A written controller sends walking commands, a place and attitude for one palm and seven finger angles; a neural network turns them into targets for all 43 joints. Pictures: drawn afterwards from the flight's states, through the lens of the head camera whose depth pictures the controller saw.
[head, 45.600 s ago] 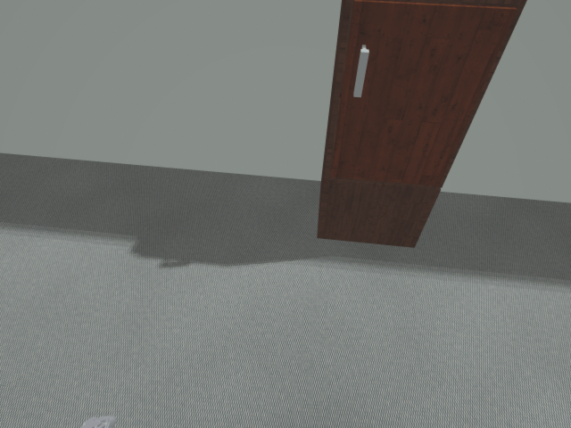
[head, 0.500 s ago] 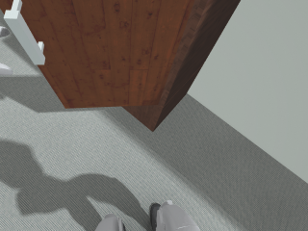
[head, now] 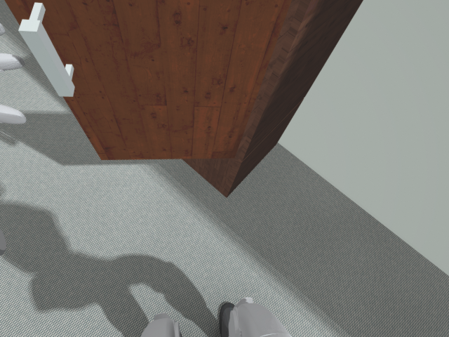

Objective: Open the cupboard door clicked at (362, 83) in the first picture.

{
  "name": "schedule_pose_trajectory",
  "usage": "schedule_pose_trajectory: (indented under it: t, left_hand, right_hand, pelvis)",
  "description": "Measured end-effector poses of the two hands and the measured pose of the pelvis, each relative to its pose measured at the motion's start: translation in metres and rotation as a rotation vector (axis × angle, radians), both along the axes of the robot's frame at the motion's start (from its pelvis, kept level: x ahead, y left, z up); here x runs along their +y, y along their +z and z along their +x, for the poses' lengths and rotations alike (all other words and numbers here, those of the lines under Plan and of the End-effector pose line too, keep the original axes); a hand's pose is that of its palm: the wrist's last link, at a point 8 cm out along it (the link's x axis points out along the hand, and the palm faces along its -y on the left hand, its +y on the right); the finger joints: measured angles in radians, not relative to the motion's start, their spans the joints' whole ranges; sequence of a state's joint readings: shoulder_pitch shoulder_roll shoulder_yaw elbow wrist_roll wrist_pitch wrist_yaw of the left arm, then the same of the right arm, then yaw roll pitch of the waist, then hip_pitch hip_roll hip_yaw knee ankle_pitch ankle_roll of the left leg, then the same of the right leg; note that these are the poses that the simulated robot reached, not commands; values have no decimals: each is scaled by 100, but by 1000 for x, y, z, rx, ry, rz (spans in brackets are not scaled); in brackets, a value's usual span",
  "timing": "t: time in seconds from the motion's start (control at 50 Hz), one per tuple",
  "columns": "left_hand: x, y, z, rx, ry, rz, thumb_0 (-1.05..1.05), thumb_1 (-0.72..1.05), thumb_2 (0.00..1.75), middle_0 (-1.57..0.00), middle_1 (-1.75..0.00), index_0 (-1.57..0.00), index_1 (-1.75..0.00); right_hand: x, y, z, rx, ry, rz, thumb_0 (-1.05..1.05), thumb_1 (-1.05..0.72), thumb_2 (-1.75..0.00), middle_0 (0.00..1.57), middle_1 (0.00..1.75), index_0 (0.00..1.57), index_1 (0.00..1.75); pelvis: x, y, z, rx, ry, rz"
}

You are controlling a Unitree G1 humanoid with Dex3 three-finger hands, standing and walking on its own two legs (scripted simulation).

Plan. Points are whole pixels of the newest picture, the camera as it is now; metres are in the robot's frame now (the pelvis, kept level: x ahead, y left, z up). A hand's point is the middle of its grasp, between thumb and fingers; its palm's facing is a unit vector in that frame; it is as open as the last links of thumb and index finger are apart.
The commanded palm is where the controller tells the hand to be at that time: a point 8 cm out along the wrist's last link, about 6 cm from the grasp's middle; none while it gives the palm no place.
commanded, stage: move the hooked fingers beside the handle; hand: left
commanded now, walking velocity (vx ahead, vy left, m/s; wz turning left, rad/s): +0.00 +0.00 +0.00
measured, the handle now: (53, 53) +0.56 +0.24 +0.10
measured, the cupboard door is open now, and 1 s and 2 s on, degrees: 46 46 46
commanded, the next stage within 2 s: slide the fingers in behind the handle in 0.24 s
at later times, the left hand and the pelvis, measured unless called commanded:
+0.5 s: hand (2, 74) +0.51 +0.29 +0.11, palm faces -0.03 -1.00 -0.02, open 14.0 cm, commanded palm +0.49 +0.32 +0.10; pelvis -0.01 +0.01 -0.01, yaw +0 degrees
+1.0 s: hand (25, 77) +0.51 +0.26 +0.10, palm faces -0.03 -1.00 -0.02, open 14.0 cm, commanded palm +0.49 +0.30 +0.10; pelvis +0.00 +0.01 +0.00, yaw +0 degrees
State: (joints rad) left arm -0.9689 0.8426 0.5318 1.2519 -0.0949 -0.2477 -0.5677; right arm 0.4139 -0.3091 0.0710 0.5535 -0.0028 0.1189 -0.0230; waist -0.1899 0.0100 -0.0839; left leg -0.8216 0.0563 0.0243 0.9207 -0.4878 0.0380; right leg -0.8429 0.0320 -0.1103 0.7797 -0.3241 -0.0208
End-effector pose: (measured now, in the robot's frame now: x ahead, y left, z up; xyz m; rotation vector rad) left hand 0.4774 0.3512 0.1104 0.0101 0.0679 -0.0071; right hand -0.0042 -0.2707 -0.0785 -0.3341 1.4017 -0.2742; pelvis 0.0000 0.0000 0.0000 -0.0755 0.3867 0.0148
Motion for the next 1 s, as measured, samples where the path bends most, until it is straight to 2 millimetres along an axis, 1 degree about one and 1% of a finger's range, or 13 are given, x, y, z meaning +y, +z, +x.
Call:
schedule_pose_trajectory:
  t: [0.06,0.14,0.4,0.48,0.54,0.62,0.72,0.9,1.0]
  left_hand:
    - [0,-1,0,-4,7,2,-1,-50,30,-30,-120,-30,-120]
    - [0,0,2,-24,10,6,-1,-50,30,-30,-120,-30,-120]
    - [3,-3,5,-12,-5,13,-1,-50,30,-30,-120,-30,-120]
    - [-2,-4,9,-29,-19,4,-1,-50,30,-30,-120,-30,-120]
    - [-9,-4,11,-35,-36,7,-1,-50,30,-30,-120,-30,-120]
    - [-20,-6,13,-27,-41,-9,-1,-50,30,-30,-120,-30,-120]
    - [-27,-9,14,-11,-21,-4,-1,-50,30,-30,-120,-30,-120]
    - [-27,-6,12,-29,-5,10,-1,-50,30,-30,-120,-30,-120]
    - [-33,-8,10,-18,-24,8,-1,-50,30,-30,-120,-30,-120]
  right_hand:
    - [0,-2,3,-15,5,-3,1,-90,-90,21,30,20,30]
    - [2,-4,0,-16,4,-3,1,-90,-90,21,30,20,30]
    - [13,-5,-32,60,-32,7,1,-90,-90,21,30,20,30]
    - [16,-3,-39,77,-42,7,1,-90,-90,21,30,20,30]
    - [18,-1,-41,79,-50,7,1,-90,-90,21,30,20,30]
    - [19,-1,-39,68,-56,15,1,-90,-90,21,30,20,30]
    - [21,-1,-33,39,-56,24,1,-90,-90,21,30,20,30]
    - [20,-5,-22,14,-44,37,1,-90,-90,21,30,20,30]
    - [17,-6,-16,17,-27,37,1,-90,-90,21,30,20,30]
  pelvis:
    - [0,-1,-3,0,-1,1]
    - [0,-3,-6,5,-3,0]
    - [5,-6,-10,17,-6,-5]
    - [7,-6,-9,21,-6,-6]
    - [8,-5,-8,20,-6,-7]
    - [9,-3,-6,13,-9,-7]
    - [9,-2,-4,3,-12,-5]
    - [8,-1,-3,-4,-15,0]
    - [7,0,-2,-5,-6,1]
